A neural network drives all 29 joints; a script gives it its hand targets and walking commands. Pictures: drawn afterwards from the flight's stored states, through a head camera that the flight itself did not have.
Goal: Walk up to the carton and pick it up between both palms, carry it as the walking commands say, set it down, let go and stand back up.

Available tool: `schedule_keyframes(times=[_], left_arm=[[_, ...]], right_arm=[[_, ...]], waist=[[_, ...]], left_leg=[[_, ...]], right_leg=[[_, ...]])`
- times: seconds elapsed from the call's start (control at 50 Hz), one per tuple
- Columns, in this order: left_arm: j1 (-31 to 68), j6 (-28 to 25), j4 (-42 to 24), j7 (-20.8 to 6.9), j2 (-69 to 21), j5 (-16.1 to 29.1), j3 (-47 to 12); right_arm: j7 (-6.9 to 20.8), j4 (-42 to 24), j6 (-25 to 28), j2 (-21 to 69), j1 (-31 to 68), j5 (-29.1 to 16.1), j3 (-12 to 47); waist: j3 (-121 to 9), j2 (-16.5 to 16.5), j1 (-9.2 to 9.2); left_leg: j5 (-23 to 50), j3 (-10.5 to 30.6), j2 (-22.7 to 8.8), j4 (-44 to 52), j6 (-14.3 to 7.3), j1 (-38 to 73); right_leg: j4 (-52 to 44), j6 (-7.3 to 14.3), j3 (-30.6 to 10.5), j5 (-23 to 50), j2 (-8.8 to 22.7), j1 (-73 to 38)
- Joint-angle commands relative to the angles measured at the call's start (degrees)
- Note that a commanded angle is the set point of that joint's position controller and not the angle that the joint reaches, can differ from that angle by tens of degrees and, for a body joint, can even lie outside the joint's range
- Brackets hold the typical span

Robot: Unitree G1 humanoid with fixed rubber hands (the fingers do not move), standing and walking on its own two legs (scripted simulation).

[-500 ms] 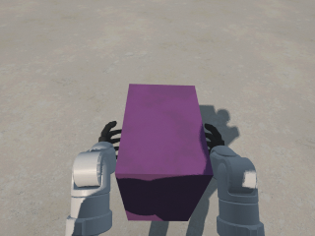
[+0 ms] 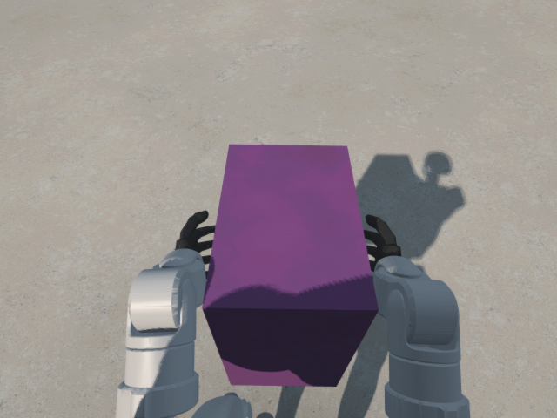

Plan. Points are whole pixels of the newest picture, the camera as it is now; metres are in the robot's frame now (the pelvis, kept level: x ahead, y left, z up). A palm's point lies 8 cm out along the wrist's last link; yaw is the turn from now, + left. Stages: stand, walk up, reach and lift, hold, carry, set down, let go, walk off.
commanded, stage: carry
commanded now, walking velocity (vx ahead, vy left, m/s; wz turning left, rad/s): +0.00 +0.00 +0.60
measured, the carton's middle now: (285, 272) +0.32 +0.00 +0.00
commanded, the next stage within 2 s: none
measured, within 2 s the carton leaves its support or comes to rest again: neither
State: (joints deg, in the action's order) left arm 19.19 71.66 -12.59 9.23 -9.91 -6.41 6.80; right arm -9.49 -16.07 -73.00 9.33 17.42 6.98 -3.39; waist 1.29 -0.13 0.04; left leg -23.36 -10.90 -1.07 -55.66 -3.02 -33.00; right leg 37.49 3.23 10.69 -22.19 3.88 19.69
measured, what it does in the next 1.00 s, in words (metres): steps on the spot, turning left: left foot, then right foot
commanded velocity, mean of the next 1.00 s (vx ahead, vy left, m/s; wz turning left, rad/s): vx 0.00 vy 0.00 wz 0.60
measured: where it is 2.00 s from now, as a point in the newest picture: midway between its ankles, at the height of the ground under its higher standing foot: outside the picture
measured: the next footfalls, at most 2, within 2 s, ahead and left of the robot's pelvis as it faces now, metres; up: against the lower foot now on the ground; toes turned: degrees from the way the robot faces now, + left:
left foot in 0.24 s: +0.07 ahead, +0.15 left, +0.00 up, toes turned +17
right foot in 0.60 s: -0.02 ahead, +0.00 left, +0.00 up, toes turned +5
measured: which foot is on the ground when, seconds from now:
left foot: up 0.00-0.22, down 0.24-0.62, up 0.64-1.00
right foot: down 0.00-0.26, up 0.28-0.58, down 0.60-1.00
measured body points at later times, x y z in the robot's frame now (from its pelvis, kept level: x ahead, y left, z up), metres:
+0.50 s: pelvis -0.02 +0.05 +0.00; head +0.02 +0.06 +0.44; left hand +0.24 +0.25 +0.06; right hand +0.31 +0.00 +0.07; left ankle +0.03 +0.14 -0.73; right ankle -0.06 -0.01 -0.69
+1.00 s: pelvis -0.06 +0.04 +0.01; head +0.00 +0.03 +0.45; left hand +0.16 +0.30 +0.08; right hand +0.28 +0.06 +0.07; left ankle -0.11 +0.21 -0.64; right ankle -0.06 -0.01 -0.73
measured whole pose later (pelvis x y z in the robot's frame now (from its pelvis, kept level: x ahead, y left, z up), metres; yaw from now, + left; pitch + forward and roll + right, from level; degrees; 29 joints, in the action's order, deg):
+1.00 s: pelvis -0.06 +0.04 +0.01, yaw +27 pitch +4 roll +6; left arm 19.4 70.9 -14.7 8.3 -10.0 -6.4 7.8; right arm -10.9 -17.5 -73.0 10.0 19.8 6.6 -3.6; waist 2.8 1.0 0.1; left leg -19.2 -3.8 -2.2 -62.3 -0.6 -36.9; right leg 37.6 4.6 18.3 -22.8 10.6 18.5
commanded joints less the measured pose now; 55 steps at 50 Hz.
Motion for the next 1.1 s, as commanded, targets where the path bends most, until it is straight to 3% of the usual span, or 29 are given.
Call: schedule_keyframes(times=[0.0,0.08,0.16,0.2,0.22,0.24,0.26,0.28,0.3,0.32,0.36,0.38,0.48,0.5,0.56,0.58,0.6,0.62,0.64,0.66,0.7,0.76,0.8,0.82,0.86,0.92,0.96,1.04,1.08], left_arm=[[32.98,-2.23,-14.05,-14.29,-55.74,26.63,-38.98],[29.49,-1.45,-12.09,-14.53,-54.11,25.99,-37.65],[28.12,-1.79,-12.71,-14.55,-54.65,26.18,-38.02],[29.63,-1.79,-13.78,-14.00,-55.41,25.99,-38.73],[29.96,-1.67,-12.38,-13.93,-54.95,25.80,-38.80],[29.70,-1.34,-11.57,-13.94,-54.04,25.70,-38.79],[28.96,-1.08,-10.67,-14.12,-54.16,25.49,-38.72],[30.46,-1.07,-11.66,-13.95,-54.30,26.72,-39.13],[30.03,-1.24,-10.00,-14.34,-56.55,26.48,-39.66],[32.89,-1.36,-9.74,-14.68,-56.53,27.06,-40.07],[34.15,-1.32,-8.73,-14.41,-57.26,27.03,-39.67],[35.55,-1.46,-10.31,-14.26,-56.83,27.00,-40.29],[36.60,-1.08,-10.27,-14.47,-58.54,28.04,-40.78],[34.97,-1.09,-11.58,-14.09,-57.49,27.46,-40.31],[32.39,-1.46,-9.88,-14.36,-58.92,27.34,-39.06],[33.94,-1.77,-10.58,-14.59,-59.23,27.91,-39.86],[33.54,-2.01,-12.89,-14.69,-58.88,28.26,-39.92],[35.50,-2.34,-14.87,-14.60,-58.16,28.29,-40.05],[34.83,-2.19,-14.21,-14.99,-57.48,27.74,-38.47],[36.34,-1.51,-14.03,-15.23,-57.87,28.02,-38.92],[35.26,-1.53,-14.31,-15.32,-56.24,27.47,-38.76],[35.45,-1.18,-13.22,-15.56,-55.46,27.92,-38.33],[34.65,-1.39,-13.08,-15.65,-54.08,27.22,-36.78],[33.24,-1.34,-12.22,-16.19,-54.89,27.52,-36.66],[33.41,-1.49,-13.11,-16.22,-53.49,27.29,-36.45],[33.53,-1.52,-12.65,-16.23,-55.33,27.69,-37.13],[31.12,-1.92,-14.39,-16.32,-54.13,27.06,-36.59],[33.92,-1.81,-15.51,-15.76,-55.40,27.66,-38.26],[32.26,-1.65,-14.53,-15.44,-55.31,26.90,-39.06]], right_arm=[[12.87,-14.80,3.43,54.36,39.41,-29.09,40.00],[12.40,-8.44,1.93,53.82,31.91,-27.73,38.94],[12.29,-13.03,2.31,52.64,35.34,-27.61,39.24],[13.03,-10.82,1.88,54.30,34.32,-28.18,38.41],[13.40,-9.45,1.80,53.59,34.13,-27.62,38.10],[13.86,-6.94,1.64,53.76,31.51,-27.08,37.66],[14.06,-5.20,1.69,52.36,30.59,-26.19,36.39],[14.35,-6.33,1.72,51.82,30.37,-26.72,35.44],[14.80,-5.77,1.80,52.83,30.56,-26.65,35.45],[15.01,-5.88,1.93,52.38,32.94,-25.89,35.40],[14.92,-4.41,1.78,53.25,32.99,-25.30,35.40],[15.12,-6.00,2.03,53.30,33.86,-25.38,35.64],[15.08,-6.63,2.75,54.89,34.31,-25.38,35.17],[15.02,-5.41,2.40,54.85,30.88,-25.01,35.18],[14.55,-8.08,2.83,54.91,34.86,-26.06,36.88],[14.36,-10.17,3.21,55.04,36.46,-26.48,37.73],[14.02,-10.94,2.94,55.67,35.12,-26.77,37.64],[14.10,-12.45,3.20,55.65,37.75,-28.13,38.15],[14.00,-11.42,2.96,57.24,38.06,-28.50,39.37],[13.80,-10.41,2.93,56.94,36.82,-28.04,38.42],[13.46,-11.25,3.20,56.98,37.82,-29.32,39.24],[12.67,-6.19,2.77,57.49,35.66,-28.18,38.25],[12.05,-6.91,2.42,57.17,35.77,-28.12,39.65],[11.54,-11.55,2.97,57.07,40.28,-28.85,40.69],[11.40,-9.42,2.28,57.13,35.71,-28.29,40.77],[11.24,-10.54,2.42,57.56,37.30,-28.59,41.07],[11.22,-12.82,2.89,56.54,37.46,-28.64,41.56],[12.13,-8.14,2.53,57.27,32.87,-27.80,39.50],[12.81,-9.38,2.52,55.73,34.81,-28.03,38.79]], waist=[[-24.74,11.23,1.10],[-26.68,14.15,0.80],[-27.85,17.57,0.71],[-28.88,12.38,1.92],[-28.91,8.47,2.55],[-29.17,2.63,3.46],[-25.99,-12.35,2.49],[-25.30,-13.25,1.92],[-24.11,-10.86,1.54],[-23.18,-8.95,1.73],[-22.50,-9.56,1.71],[-22.39,-12.09,1.77],[-28.13,-12.52,2.15],[-29.07,-10.48,2.03],[-33.20,-8.50,0.88],[-34.41,-6.30,-0.23],[-36.20,3.50,-0.18],[-34.69,15.73,0.17],[-28.39,14.77,0.64],[-25.75,6.46,1.04],[-25.34,3.96,1.24],[-26.25,7.75,1.29],[-24.87,13.86,1.38],[-26.42,15.02,1.29],[-26.62,16.99,1.79],[-24.68,13.88,1.23],[-27.16,14.63,1.04],[-27.37,10.14,1.11],[-27.28,11.40,1.24]], left_leg=[[-2.45,8.77,-3.18,-2.26,4.41,-12.62],[2.84,5.42,-1.39,4.61,4.73,-5.33],[4.19,2.69,0.09,14.02,3.63,3.13],[11.00,2.73,0.92,24.62,2.96,11.23],[16.28,4.31,0.27,28.77,2.56,18.08],[33.89,14.86,-5.48,27.34,-1.11,26.71],[63.57,29.84,-13.75,25.22,-5.79,34.94],[70.12,38.93,-17.09,27.81,-9.78,35.29],[53.76,42.69,-18.43,31.68,-10.93,29.73],[34.85,42.16,-16.32,33.82,-9.29,27.67],[21.47,37.13,-13.37,36.11,-6.72,24.42],[22.71,36.73,-13.49,36.56,-6.93,24.26],[33.85,40.75,-13.38,35.57,-7.89,29.13],[39.82,40.43,-13.56,34.21,-8.38,29.99],[47.13,35.57,-10.57,30.38,-3.26,20.69],[38.34,29.54,-6.26,27.85,0.89,13.22],[12.93,19.30,-0.38,19.35,4.50,2.68],[-8.93,11.45,5.44,-0.05,4.99,-6.07],[-8.90,10.47,-0.62,-9.86,3.28,-13.11],[-5.53,10.82,-1.27,-13.79,2.55,-13.09],[-2.20,10.94,-0.12,-17.82,3.35,-14.66],[1.66,7.71,0.46,-18.10,4.96,-18.11],[2.37,6.97,0.21,-17.27,5.96,-18.93],[2.92,6.86,-0.26,-17.04,5.84,-19.16],[5.05,6.83,-1.59,-14.03,6.00,-16.88],[6.20,5.79,-1.93,-7.51,5.52,-14.80],[7.02,5.25,-2.00,-4.05,5.22,-11.47],[9.72,3.49,-1.84,4.45,3.39,-3.59],[9.35,3.27,-0.70,11.01,2.22,2.68]], right_leg=[[-6.68,4.75,-6.61,53.38,21.73,-31.72],[-3.05,2.64,-0.83,55.43,18.50,-30.80],[1.18,0.35,1.67,55.88,18.79,-26.34],[8.63,-1.97,3.97,50.23,16.79,-23.44],[12.88,-3.87,3.53,43.90,15.12,-17.35],[18.68,-6.26,1.94,28.21,13.07,-4.90],[25.52,-8.08,0.96,-5.41,5.81,10.10],[26.75,-8.15,-4.31,-22.56,0.39,13.65],[29.58,-8.20,-7.67,-20.54,0.44,13.43],[28.72,-7.43,-9.14,-16.95,0.24,13.03],[22.53,-6.07,-9.11,-10.10,0.26,10.79],[20.04,-5.96,-8.45,-8.15,-0.58,9.81],[10.93,-5.19,-10.96,-7.66,-3.72,4.24],[8.02,-4.68,-11.06,-6.80,-3.99,1.96],[-8.65,-2.98,-10.56,-0.16,-3.68,-16.35],[-16.56,-1.31,-10.17,8.40,-0.13,-27.48],[-15.62,2.01,-15.20,22.98,13.97,-37.87],[-12.91,8.36,-21.41,37.32,27.59,-36.30],[-13.11,11.85,-15.87,50.17,31.06,-30.29],[-12.38,8.86,-10.33,51.49,27.86,-28.24],[-10.18,6.80,-6.84,53.04,23.86,-31.34],[-6.95,2.68,-4.82,59.52,21.36,-37.20],[-7.20,2.84,-3.15,58.51,19.87,-39.25],[-7.07,3.17,-2.79,58.23,20.77,-39.57],[-6.74,4.15,-0.32,53.48,20.74,-37.17],[-5.13,3.52,0.36,49.80,20.29,-35.46],[-3.81,3.19,0.96,50.85,20.42,-35.52],[-1.01,2.04,4.05,51.55,21.26,-29.44],[2.03,0.88,5.16,52.36,21.67,-25.11]])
